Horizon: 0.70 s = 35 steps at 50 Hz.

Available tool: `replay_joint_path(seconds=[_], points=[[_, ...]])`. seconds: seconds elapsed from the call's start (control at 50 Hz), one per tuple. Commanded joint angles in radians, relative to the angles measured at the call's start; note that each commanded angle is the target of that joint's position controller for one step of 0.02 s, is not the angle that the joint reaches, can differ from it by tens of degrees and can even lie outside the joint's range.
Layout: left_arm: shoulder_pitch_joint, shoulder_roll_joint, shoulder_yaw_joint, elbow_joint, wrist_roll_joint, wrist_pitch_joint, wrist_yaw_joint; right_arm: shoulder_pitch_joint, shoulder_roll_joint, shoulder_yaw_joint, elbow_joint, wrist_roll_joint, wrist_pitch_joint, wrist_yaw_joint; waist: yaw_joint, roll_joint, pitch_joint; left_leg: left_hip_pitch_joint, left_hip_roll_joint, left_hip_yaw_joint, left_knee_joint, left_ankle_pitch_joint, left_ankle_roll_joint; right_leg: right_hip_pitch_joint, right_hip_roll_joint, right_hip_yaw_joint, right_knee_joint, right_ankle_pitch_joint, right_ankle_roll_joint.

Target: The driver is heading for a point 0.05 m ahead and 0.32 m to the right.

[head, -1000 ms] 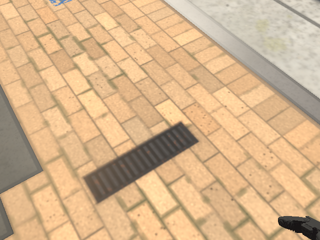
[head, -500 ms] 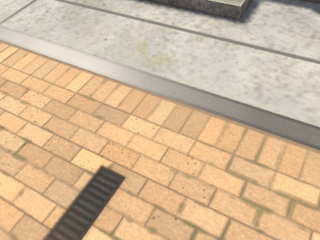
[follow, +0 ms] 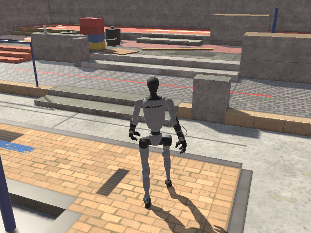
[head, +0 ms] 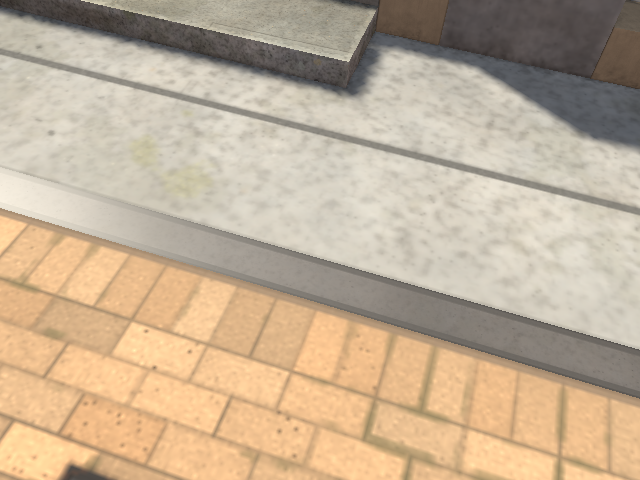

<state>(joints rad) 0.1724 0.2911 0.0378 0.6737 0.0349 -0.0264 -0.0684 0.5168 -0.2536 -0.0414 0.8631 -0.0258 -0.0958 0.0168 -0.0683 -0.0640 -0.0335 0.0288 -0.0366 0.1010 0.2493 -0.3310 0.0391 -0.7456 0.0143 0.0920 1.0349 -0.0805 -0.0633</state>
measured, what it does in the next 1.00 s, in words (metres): walks ahead, turning right: right foot, then left foot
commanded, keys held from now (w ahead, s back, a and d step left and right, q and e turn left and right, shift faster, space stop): w+e+shift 0.18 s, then e+shift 0.82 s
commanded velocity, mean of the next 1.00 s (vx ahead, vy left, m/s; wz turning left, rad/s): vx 0.40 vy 0.00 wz -0.88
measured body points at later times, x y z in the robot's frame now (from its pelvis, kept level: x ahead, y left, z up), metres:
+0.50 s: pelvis +0.39 -0.05 -0.01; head +0.44 -0.09 +0.44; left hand +0.55 +0.20 -0.12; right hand +0.57 -0.37 -0.04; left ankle +0.65 +0.01 -0.70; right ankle +0.30 -0.06 -0.74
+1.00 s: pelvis +0.51 -0.11 -0.01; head +0.50 -0.17 +0.43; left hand +0.84 -0.07 -0.07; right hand +0.37 -0.42 -0.12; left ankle +0.66 -0.03 -0.70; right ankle +0.45 -0.20 -0.74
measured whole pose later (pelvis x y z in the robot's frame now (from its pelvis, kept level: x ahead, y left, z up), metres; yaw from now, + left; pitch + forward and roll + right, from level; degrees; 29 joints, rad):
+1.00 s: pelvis +0.51 -0.11 -0.01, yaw -55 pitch +1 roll +3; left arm 0.19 0.32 0.08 0.59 0.01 0.05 0.01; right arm 0.09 -0.33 -0.10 0.68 -0.01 0.01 -0.03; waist -0.01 0.04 0.07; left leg -0.50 0.05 0.03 0.93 -0.45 -0.04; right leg -0.42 0.00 0.05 0.68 -0.30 -0.04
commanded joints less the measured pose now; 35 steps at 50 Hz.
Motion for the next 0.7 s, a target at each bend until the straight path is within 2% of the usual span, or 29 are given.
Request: replay_joint_path(seconds=[0.02,0.06,0.1,0.12,0.14,0.16,0.18,0.2,0.22,0.24,0.26,0.28,0.3,0.32,0.34,0.36,0.4,0.44,0.48,0.52,0.54,0.56,0.58,0.6,0.62,0.64,0.66,0.68,0.7], points=[[-0.205,0.037,-0.005,-0.108,-0.002,-0.014,-0.014,-0.031,-0.101,-0.013,-0.041,0.003,-0.03,-0.005,0.001,0.145,0.174,-0.073,0.199,-0.027,-0.213,0.324,0.02,-0.067,-0.01,-0.119,-0.153,0.089,-0.012],[-0.256,0.009,-0.023,-0.123,-0.002,-0.015,-0.025,-0.001,-0.111,-0.009,-0.014,0.003,-0.034,-0.013,-0.004,0.137,0.186,-0.055,0.215,0.041,-0.23,0.534,0.003,0.021,-0.015,-0.201,-0.273,0.111,-0.048],[-0.25,0.014,-0.027,-0.113,-0.004,-0.012,-0.021,0.015,-0.139,-0.009,0.004,0.001,-0.033,-0.028,0.018,0.155,0.15,0.034,0.228,0.107,-0.149,1.04,-0.017,0.123,0.043,-0.278,-0.334,0.082,-0.09],[-0.212,0.032,-0.023,-0.102,-0.003,-0.009,-0.014,0.016,-0.171,-0.015,0.006,-0.004,-0.025,-0.04,0.052,0.193,0.108,0.098,0.247,0.12,-0.058,1.293,-0.027,0.168,0.077,-0.298,-0.341,0.039,-0.106],[-0.129,0.062,-0.013,-0.079,-0.004,-0.008,-0.007,0.0,-0.205,-0.023,0.004,-0.01,-0.01,-0.053,0.109,0.223,0.046,0.149,0.266,0.125,0.075,1.47,-0.032,0.241,0.108,-0.3,-0.345,-0.019,-0.124],[0.024,0.101,0.002,-0.032,-0.008,-0.01,-0.001,-0.036,-0.235,-0.033,-0.007,-0.018,0.01,-0.063,0.191,0.238,-0.036,0.146,0.283,0.125,0.283,1.555,-0.027,0.384,0.135,-0.286,-0.342,-0.082,-0.146],[0.245,0.148,0.028,0.039,-0.013,-0.012,0.011,-0.082,-0.256,-0.04,-0.026,-0.025,0.026,-0.067,0.286,0.231,-0.138,0.072,0.294,0.113,0.552,1.516,-0.012,0.608,0.144,-0.239,-0.374,-0.135,-0.178],[0.386,0.185,0.055,0.086,-0.005,-0.011,0.031,-0.111,-0.241,-0.04,-0.04,-0.02,0.026,-0.061,0.34,0.156,-0.177,-0.12,0.232,0.127,0.887,1.158,-0.009,0.842,0.098,-0.123,-0.474,-0.147,-0.202],[0.267,0.261,0.077,0.071,-0.01,0.007,0.054,-0.126,-0.094,-0.009,-0.107,-0.014,0.008,-0.032,0.177,-0.16,-0.128,-0.582,0.021,0.086,1.247,-0.053,-0.06,1.056,-0.143,0.309,-0.504,-0.052,-0.271],[0.267,0.322,0.098,0.043,-0.004,0.011,0.049,-0.123,-0.139,-0.008,-0.184,0.022,-0.002,-0.03,0.183,-0.126,-0.274,-0.821,-0.042,-0.134,1.465,-0.162,-0.07,1.221,-0.285,0.71,-0.622,0.099,-0.455],[0.261,0.27,0.096,0.047,-0.019,0.007,0.059,-0.212,-0.156,0.0,-0.201,0.009,-0.018,-0.033,0.187,0.066,-0.189,-0.865,0.033,-0.202,1.394,-0.077,-0.057,1.143,-0.272,0.623,-0.659,0.265,-0.415],[0.236,0.227,0.085,0.071,-0.028,0.003,0.069,-0.223,-0.141,0.01,-0.207,0.01,-0.025,-0.033,0.123,0.122,-0.036,-0.815,0.065,-0.189,1.272,-0.058,-0.056,0.931,-0.241,0.508,-0.684,0.412,-0.375],[0.137,0.118,0.06,-0.013,-0.075,-0.044,0.048,-0.301,-0.152,-0.008,-0.254,0.034,-0.061,-0.038,0.092,0.204,-0.038,-0.766,0.053,-0.259,1.22,-0.104,-0.06,0.854,-0.173,0.5,-0.735,0.317,-0.343],[0.067,0.112,0.053,-0.019,-0.076,-0.058,0.045,-0.296,-0.159,-0.014,-0.248,0.032,-0.061,-0.038,0.037,0.205,0.014,-0.742,0.08,-0.263,1.143,-0.081,-0.075,0.745,-0.145,0.432,-0.748,0.359,-0.325],[0.046,0.112,0.052,-0.028,-0.07,-0.063,0.049,-0.292,-0.165,-0.019,-0.255,0.02,-0.052,-0.035,0.013,0.172,0.051,-0.705,0.093,-0.246,1.065,-0.066,-0.085,0.659,-0.114,0.376,-0.762,0.459,-0.3],[0.027,0.119,0.054,-0.033,-0.078,-0.063,0.058,-0.311,-0.164,-0.019,-0.276,0.006,-0.047,-0.032,-0.002,0.16,0.078,-0.67,0.093,-0.216,0.931,-0.046,-0.097,0.574,-0.068,0.315,-0.766,0.533,-0.275],[0.029,0.15,0.065,-0.028,-0.076,-0.042,0.085,-0.415,-0.107,-0.003,-0.325,-0.013,-0.043,-0.031,0.017,0.138,0.111,-0.559,0.023,-0.117,0.661,0.035,-0.119,0.381,0.038,0.216,-0.717,0.686,-0.205],[0.091,0.169,0.084,-0.004,-0.077,0.004,0.117,-0.447,-0.055,0.008,-0.335,0.002,-0.038,-0.025,0.066,0.087,0.017,-0.334,-0.093,-0.055,0.403,0.274,-0.124,0.279,0.125,0.174,-0.623,0.64,-0.076],[0.151,0.168,0.089,0.021,-0.081,0.032,0.133,-0.462,-0.072,-0.011,-0.35,0.029,-0.029,-0.021,0.088,0.019,-0.052,-0.17,-0.158,-0.071,0.294,0.443,-0.126,0.255,0.145,0.235,-0.546,0.486,0.016],[0.092,0.143,0.085,-0.009,-0.084,0.033,0.135,-0.445,-0.122,-0.036,-0.364,0.034,-0.019,-0.031,0.043,-0.023,-0.076,-0.078,-0.126,-0.134,0.2,0.523,-0.108,0.278,0.163,0.278,-0.408,0.394,0.073],[0.031,0.125,0.078,-0.035,-0.081,0.029,0.13,-0.328,-0.139,-0.049,-0.337,0.026,-0.016,-0.042,-0.039,-0.02,-0.131,0.06,-0.061,-0.17,0.108,0.681,-0.079,0.27,0.193,0.249,-0.234,0.288,0.116],[0.067,0.027,0.048,-0.045,-0.048,0.032,0.115,-0.185,-0.137,-0.043,-0.303,0.015,-0.003,-0.058,-0.067,0.058,-0.28,0.292,0.169,-0.334,0.182,0.863,0.014,0.21,0.231,0.165,0.056,-0.39,0.127],[0.205,-0.003,0.032,-0.071,-0.036,0.029,0.1,-0.176,-0.154,-0.028,-0.336,-0.032,0.012,-0.062,0.006,0.231,-0.413,0.391,0.476,-0.639,0.337,1.355,0.198,0.129,0.256,0.169,0.362,-0.786,0.135],[0.318,0.107,0.045,-0.09,-0.067,0.031,0.067,-0.246,-0.191,-0.046,-0.32,-0.017,0.018,-0.058,0.088,0.331,-0.517,0.378,0.64,-0.869,0.28,1.012,0.345,0.061,0.127,0.176,0.569,-0.65,0.149],[0.214,0.178,0.063,-0.081,-0.082,0.048,0.065,-0.358,-0.139,-0.046,-0.368,-0.012,0.025,-0.071,0.058,0.245,-0.402,0.257,0.526,-0.779,0.211,0.621,0.321,0.01,0.031,0.116,0.589,-0.52,0.16],[0.119,0.202,0.072,-0.093,-0.075,0.066,0.074,-0.415,-0.077,-0.024,-0.38,-0.004,0.04,-0.082,0.049,0.138,-0.246,0.075,0.419,-0.607,0.165,0.404,0.248,-0.003,0.001,0.059,0.531,-0.426,0.164],[0.09,0.188,0.074,-0.104,-0.07,0.085,0.087,-0.452,-0.074,-0.014,-0.386,-0.004,0.056,-0.085,0.071,0.091,-0.148,-0.091,0.356,-0.52,0.115,0.339,0.211,0.038,-0.015,0.035,0.481,-0.393,0.169],[0.087,0.153,0.064,-0.12,-0.067,0.095,0.091,-0.486,-0.099,-0.021,-0.368,0.003,0.066,-0.084,0.101,0.091,-0.058,-0.232,0.314,-0.432,0.085,0.349,0.187,0.088,-0.037,0.018,0.377,-0.385,0.161],[0.086,0.11,0.053,-0.129,-0.065,0.096,0.093,-0.483,-0.119,-0.032,-0.347,0.002,0.067,-0.079,0.108,0.11,-0.023,-0.317,0.281,-0.345,0.06,0.411,0.172,0.143,-0.052,-0.012,0.28,-0.381,0.151]])
Velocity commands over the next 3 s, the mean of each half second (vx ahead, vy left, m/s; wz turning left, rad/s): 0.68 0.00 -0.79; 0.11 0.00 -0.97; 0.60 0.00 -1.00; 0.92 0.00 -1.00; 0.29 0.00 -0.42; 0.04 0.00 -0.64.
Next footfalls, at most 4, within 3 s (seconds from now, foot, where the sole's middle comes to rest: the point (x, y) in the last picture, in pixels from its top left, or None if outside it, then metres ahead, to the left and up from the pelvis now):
0.20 right None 0.34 -0.07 -0.78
0.56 left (321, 396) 0.70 -0.06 -0.78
0.92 right None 0.48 -0.23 -0.77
1.32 left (372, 392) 0.70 -0.18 -0.78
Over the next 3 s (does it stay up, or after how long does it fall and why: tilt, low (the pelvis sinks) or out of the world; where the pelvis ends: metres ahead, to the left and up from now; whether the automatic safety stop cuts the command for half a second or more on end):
stays up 0.47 -0.95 0.00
